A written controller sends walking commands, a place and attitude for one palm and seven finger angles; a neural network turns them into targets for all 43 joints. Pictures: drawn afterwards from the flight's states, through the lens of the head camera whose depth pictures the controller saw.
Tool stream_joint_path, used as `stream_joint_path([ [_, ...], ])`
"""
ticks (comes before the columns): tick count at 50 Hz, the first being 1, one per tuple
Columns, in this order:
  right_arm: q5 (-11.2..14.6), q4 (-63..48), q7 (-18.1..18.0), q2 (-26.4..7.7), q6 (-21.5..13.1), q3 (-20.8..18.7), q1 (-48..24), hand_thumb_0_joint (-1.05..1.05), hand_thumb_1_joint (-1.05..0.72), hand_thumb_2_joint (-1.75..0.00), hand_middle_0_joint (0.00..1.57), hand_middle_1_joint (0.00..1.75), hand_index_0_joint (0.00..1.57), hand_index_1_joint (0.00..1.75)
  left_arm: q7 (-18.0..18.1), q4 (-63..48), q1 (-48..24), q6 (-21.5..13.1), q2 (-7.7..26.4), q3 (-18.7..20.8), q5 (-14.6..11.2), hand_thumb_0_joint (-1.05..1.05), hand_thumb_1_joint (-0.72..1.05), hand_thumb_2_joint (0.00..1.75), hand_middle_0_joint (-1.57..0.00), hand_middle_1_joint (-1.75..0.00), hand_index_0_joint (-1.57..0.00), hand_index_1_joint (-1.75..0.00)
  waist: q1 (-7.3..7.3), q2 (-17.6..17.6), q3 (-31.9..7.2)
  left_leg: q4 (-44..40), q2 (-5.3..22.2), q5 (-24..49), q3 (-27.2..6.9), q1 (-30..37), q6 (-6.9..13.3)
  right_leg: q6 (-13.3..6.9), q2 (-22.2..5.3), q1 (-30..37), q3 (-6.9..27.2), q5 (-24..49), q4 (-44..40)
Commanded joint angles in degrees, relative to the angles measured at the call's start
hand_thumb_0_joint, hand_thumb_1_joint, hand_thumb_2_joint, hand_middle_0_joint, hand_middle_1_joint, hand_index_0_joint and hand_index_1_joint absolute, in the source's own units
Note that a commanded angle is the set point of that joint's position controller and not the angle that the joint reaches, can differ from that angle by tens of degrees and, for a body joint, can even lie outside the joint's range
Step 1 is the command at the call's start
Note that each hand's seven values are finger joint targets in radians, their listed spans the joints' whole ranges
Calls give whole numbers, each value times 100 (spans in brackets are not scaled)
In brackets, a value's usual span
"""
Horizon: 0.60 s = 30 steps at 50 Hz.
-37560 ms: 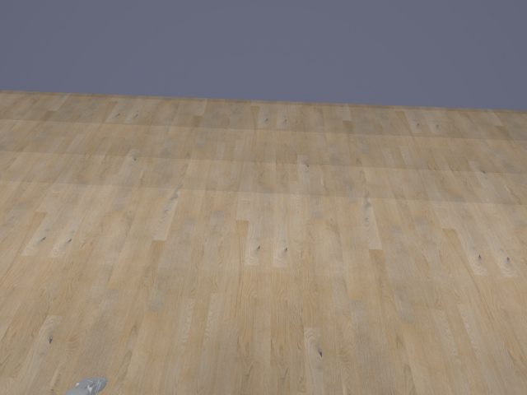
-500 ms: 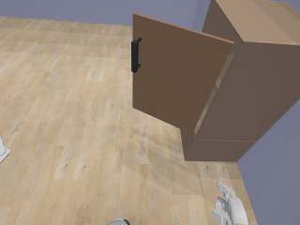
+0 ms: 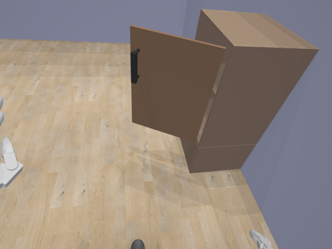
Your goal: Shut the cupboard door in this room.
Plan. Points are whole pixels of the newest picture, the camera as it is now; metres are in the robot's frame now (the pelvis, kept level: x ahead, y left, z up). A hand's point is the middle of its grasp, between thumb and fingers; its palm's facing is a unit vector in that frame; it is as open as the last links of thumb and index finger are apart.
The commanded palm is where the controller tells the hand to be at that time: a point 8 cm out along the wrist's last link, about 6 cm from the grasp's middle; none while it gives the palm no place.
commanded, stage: stop stepping back and stand still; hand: left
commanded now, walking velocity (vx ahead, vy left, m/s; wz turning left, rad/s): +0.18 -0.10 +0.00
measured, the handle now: (136, 66) +0.91 +0.14 -0.02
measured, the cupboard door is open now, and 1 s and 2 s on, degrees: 62 62 62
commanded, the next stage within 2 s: let the arm hang, fingers relaxed in 1.14 s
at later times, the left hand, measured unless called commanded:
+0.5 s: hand out of the picture +0.15 +0.30 +0.18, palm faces +0.35 -0.82 -0.45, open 7.4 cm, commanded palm +0.10 +0.34 +0.18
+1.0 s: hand (5, 180) +0.19 +0.27 +0.17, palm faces +0.35 -0.80 -0.49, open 7.4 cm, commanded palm +0.13 +0.31 +0.18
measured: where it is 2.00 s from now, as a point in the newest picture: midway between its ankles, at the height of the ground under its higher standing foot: outside the picture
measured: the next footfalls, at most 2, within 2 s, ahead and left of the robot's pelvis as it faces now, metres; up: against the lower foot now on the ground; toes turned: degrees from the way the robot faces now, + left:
right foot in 0.04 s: +0.02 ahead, -0.08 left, +0.01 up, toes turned -7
left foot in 0.24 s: +0.05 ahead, +0.14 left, +0.00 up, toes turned +0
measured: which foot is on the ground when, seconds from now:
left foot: down 0.00-0.02, up 0.04-0.22, down 0.24-1.00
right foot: up 0.00-0.02, down 0.04-0.24, up 0.26-0.58, down 0.60-1.00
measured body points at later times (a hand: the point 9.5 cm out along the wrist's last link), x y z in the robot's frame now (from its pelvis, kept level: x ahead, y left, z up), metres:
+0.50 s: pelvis -0.06 +0.05 +0.01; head -0.07 +0.08 +0.46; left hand +0.12 +0.34 +0.20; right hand +0.05 -0.18 -0.07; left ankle +0.00 +0.15 -0.73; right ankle -0.05 -0.06 -0.69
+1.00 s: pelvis -0.04 +0.02 +0.00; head -0.02 +0.03 +0.45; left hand +0.16 +0.31 +0.20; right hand +0.11 -0.22 -0.09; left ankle +0.01 +0.14 -0.74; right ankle -0.10 -0.06 -0.74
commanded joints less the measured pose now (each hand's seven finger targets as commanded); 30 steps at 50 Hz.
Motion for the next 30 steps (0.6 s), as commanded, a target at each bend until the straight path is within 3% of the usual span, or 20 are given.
stream_joint_path([
  [1,-22,-920,124,-776,-117,-318,-721,0,-90,-90,20,30,20,30,96,-2229,812,-313,1556,1112,24,0,90,90,-20,-30,-20,-30,370,-515,-805,3165,-363,-1596,519,647,-183,-736,-1767,-1316,1567,-542,-2510],
  [2,-76,-824,98,-863,-48,-302,-660,0,-90,-90,20,30,20,30,149,-2100,455,-318,1696,1374,-39,0,90,90,-20,-30,-20,-30,308,-733,-525,4617,-316,-1608,12,237,-52,-1305,-2721,-2306,2512,-901,-3011],
  [3,-42,-722,53,-694,44,-175,-578,0,-90,-90,20,30,20,30,204,-1512,63,-238,1353,1071,-56,0,90,90,-20,-30,-20,-30,162,-802,-181,5148,-51,-1499,-459,-394,-17,-1355,-2715,-2326,2535,-1710,-3003],
  [5,16,-815,-51,-714,94,-100,-646,0,-90,-90,20,30,20,30,279,-557,-453,-231,1136,818,35,0,90,90,-20,-30,-20,-30,57,-456,378,4360,308,-1500,-351,-292,129,-905,-2166,-2536,1911,-1819,-2820],
  [7,67,-793,-145,-795,64,-70,-868,0,-90,-90,20,30,20,30,284,-169,-1011,-196,965,472,114,0,90,90,-20,-30,-20,-30,133,-552,657,2953,420,-1818,-105,82,276,-777,-2052,-2363,1483,-1783,-2497],
  [9,28,-653,-217,-816,-38,-27,-752,0,-90,-90,20,30,20,30,318,-23,-1354,-214,770,125,243,0,90,90,-20,-30,-20,-30,140,-213,441,1654,166,-1839,414,775,383,-653,-1749,-1842,1024,-1331,-1919],
  [10,56,-713,-250,-867,-116,-30,-703,0,-90,-90,20,30,20,30,331,-301,-1567,-250,742,-36,264,0,90,90,-20,-30,-20,-30,101,265,313,1006,108,-1940,389,1109,430,-543,-1487,-1646,803,-867,-1238],
  [11,68,-821,-263,-1016,-188,-80,-641,0,-90,-90,20,30,20,30,336,-663,-1644,-301,754,-59,262,0,90,90,-20,-30,-20,-30,78,1212,268,87,723,-2751,-861,1453,754,-278,-1020,-2031,549,-498,9],
  [12,126,-990,-227,-1052,-245,-73,-678,0,-90,-90,20,30,20,30,339,-1024,-1546,-388,763,-26,264,0,90,90,-20,-30,-20,-30,93,2257,236,-598,1822,-2749,-2606,2101,1116,55,-535,-2879,-123,31,1367],
  [13,67,-944,-162,-878,-279,-21,-755,0,-90,-90,20,30,20,30,274,-1101,-1233,-510,969,156,251,0,90,90,-20,-30,-20,-30,86,1768,57,-1012,2154,-3189,-3227,1760,1249,89,-611,-2804,250,212,2218],
  [14,53,-907,-93,-886,-253,-67,-832,0,-90,-90,20,30,20,30,201,-1071,-783,-491,1145,385,226,0,90,90,-20,-30,-20,-30,156,988,-21,-1139,2192,-3675,-3201,1220,1241,94,-748,-2522,532,523,2553],
  [16,49,-940,42,-831,-207,-90,-945,0,-90,-90,20,30,20,30,153,-1505,-397,-467,1085,501,269,0,90,90,-20,-30,-20,-30,219,611,71,-1120,2031,-3408,-2319,568,1257,127,-902,-2086,422,1026,2484],
  [17,59,-948,74,-836,-203,-100,-963,0,-90,-90,20,30,20,30,170,-1794,-387,-521,1276,678,315,0,90,90,-20,-30,-20,-30,277,822,-64,-1120,1797,-3312,-1863,466,1077,132,-855,-1829,249,1227,2284],
  [19,21,-923,95,-784,-160,-79,-977,0,-90,-90,20,30,20,30,215,-1790,-73,-532,1137,683,343,0,90,90,-20,-30,-20,-30,308,1497,-24,-1186,1553,-3349,-1104,132,853,108,-728,-1260,-136,1210,1723],
  [21,-1,-946,57,-772,-105,-84,-876,0,-90,-90,20,30,20,30,277,-1586,21,-496,1105,730,323,0,90,90,-20,-30,-20,-30,278,1865,-59,-1245,1407,-3396,-740,-39,719,66,-546,-620,-499,944,973],
  [25,7,-959,-51,-783,12,-89,-782,0,-90,-90,20,30,20,30,315,-883,28,-286,959,610,240,0,90,90,-20,-30,-20,-30,238,1622,-139,-774,1151,-3265,-435,116,547,35,-251,311,-883,675,-621],
  [27,5,-939,-54,-778,45,-82,-728,0,-90,-90,20,30,20,30,312,-678,60,-206,949,551,243,0,90,90,-20,-30,-20,-30,182,1128,-234,28,823,-2672,-218,19,477,-80,-500,759,-477,882,-1429],
  [28,13,-933,-38,-744,70,-76,-700,0,-90,-90,20,30,20,30,305,-725,-18,-204,931,494,212,0,90,90,-20,-30,-20,-30,161,671,-293,763,693,-2158,-153,-194,443,-297,-927,887,108,979,-1596],
  [29,1,-917,-27,-726,97,-94,-669,0,-90,-90,20,30,20,30,316,-707,-128,-227,1130,654,197,0,90,90,-20,-30,-20,-30,162,-5,-297,1699,469,-1719,20,-468,340,-622,-1594,751,1146,905,-1881],
  [30,1,-894,-9,-733,87,-90,-650,0,-90,-90,20,30,20,30,337,-807,-244,-297,1295,771,161,0,90,90,-20,-30,-20,-30,195,-495,-317,2416,272,-1232,133,-658,245,-918,-2271,662,1873,1613,-2039],
])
